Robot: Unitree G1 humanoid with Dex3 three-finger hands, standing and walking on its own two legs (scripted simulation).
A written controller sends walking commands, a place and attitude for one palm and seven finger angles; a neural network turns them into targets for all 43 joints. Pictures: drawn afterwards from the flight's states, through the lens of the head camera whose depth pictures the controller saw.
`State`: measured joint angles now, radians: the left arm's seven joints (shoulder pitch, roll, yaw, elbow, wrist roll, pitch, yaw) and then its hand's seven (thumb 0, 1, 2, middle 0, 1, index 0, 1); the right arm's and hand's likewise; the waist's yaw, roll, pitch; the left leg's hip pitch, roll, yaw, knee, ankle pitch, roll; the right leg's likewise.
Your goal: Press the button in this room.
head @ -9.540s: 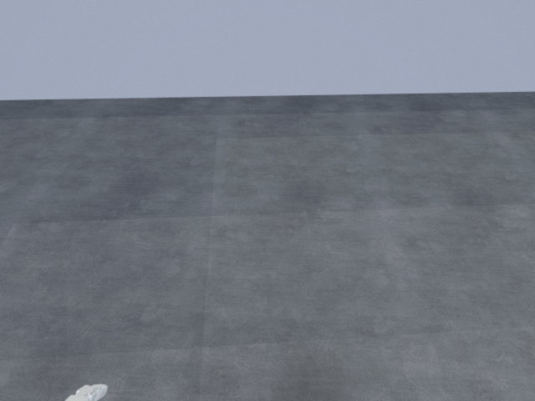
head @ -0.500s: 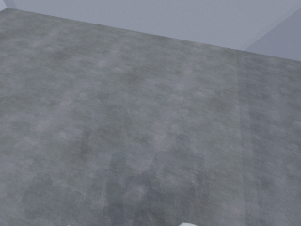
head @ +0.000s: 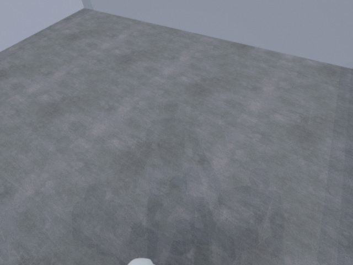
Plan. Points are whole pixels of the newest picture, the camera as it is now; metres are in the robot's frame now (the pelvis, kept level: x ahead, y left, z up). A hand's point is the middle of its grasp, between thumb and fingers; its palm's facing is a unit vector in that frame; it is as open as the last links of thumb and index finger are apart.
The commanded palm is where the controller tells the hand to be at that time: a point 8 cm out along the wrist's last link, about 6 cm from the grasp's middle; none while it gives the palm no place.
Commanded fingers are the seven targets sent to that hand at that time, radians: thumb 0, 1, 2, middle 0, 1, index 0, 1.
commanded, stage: turn or walk to find it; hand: left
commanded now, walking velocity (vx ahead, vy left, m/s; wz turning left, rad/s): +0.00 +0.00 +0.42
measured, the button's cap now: out of the picture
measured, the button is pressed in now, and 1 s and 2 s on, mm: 0 0 0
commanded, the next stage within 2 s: none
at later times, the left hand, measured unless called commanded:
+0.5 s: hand out of the picture +0.01 +0.27 -0.17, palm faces +0.22 -0.95 -0.24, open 7.4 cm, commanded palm none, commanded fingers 0.00 0.90 0.90 -0.20 -0.30 -0.20 -0.30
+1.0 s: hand out of the picture -0.07 +0.20 -0.16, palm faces +0.43 -0.87 -0.25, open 7.4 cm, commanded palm none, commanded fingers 0.00 0.90 0.90 -0.20 -0.30 -0.20 -0.30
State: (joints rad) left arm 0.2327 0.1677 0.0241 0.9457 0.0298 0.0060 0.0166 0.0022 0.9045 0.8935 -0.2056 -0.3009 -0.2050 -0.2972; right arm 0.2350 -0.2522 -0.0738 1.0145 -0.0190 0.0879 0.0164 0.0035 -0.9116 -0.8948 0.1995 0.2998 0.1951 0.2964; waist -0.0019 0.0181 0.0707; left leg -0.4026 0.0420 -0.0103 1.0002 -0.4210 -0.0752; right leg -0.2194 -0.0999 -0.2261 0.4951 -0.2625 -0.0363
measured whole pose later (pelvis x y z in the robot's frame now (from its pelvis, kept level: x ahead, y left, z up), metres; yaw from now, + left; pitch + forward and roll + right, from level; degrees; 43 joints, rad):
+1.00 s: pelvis -0.05 +0.00 +0.00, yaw +26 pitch -1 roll +2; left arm 0.22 0.17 0.03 0.95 0.03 0.01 0.02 0.00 0.90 0.89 -0.21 -0.30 -0.21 -0.30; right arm 0.24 -0.25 -0.07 1.01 -0.02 0.09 0.02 0.00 -0.91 -0.89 0.20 0.30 0.19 0.30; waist 0.00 0.01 0.07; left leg -0.39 0.04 0.00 0.95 -0.44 -0.07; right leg -0.22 -0.11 -0.21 0.51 -0.28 -0.02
